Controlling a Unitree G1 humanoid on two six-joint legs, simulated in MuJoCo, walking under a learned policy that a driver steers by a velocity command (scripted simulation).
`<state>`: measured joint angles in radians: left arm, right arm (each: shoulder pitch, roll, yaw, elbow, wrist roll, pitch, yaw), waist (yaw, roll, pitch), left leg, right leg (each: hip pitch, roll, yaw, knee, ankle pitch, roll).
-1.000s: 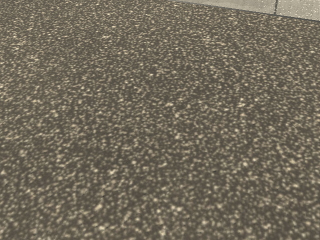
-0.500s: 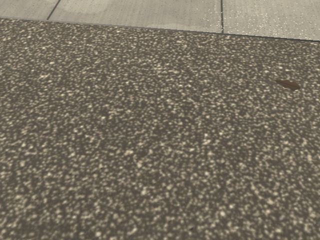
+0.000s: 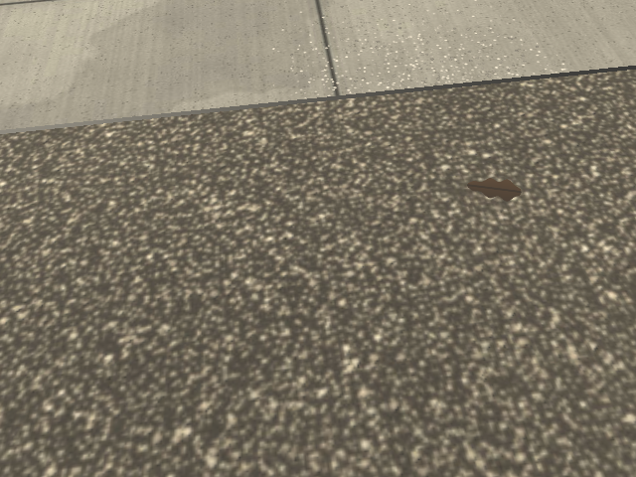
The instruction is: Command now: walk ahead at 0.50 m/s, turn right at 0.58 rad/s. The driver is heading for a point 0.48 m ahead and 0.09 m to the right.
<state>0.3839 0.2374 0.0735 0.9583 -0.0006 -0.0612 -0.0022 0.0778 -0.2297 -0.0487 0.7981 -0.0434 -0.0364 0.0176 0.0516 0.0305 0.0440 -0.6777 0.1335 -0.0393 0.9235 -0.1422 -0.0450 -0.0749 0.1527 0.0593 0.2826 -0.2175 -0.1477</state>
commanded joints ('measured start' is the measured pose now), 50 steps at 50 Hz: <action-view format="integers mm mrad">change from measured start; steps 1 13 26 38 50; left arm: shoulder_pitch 89 169 -219 15 -196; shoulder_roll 140 63 60 173 70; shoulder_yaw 25 6 -13 -1 -41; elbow -45 -171 -258 -197 -132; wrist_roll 2 -31 36 9 27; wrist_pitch -7 -18 51 0 28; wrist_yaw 5 3 -61 -4 13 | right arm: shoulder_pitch -89 286 253 454 278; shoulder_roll -67 -321 -116 -66 -46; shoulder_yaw -7 -58 -17 13 13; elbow -89 -76 -3 32 91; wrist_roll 4 -22 25 70 24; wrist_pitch -2 -44 -76 5 87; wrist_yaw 5 -36 -13 -32 -42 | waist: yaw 19 -82 -45 13 -76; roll -93 311 48 -203 -153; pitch -4 -414 13 -504 -99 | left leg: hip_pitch -45 996 551 259 471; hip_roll -56 348 107 -125 -105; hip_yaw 55 -719 97 62 56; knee -98 -610 -748 244 -237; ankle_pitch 95 -142 408 -546 -237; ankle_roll -4 271 203 59 43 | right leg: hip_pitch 44 -464 -601 351 -249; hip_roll -243 11 -205 -593 -329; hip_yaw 211 72 -28 378 113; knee -45 965 696 255 -74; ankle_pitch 504 -365 101 1221 8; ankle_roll -71 56 109 -231 -42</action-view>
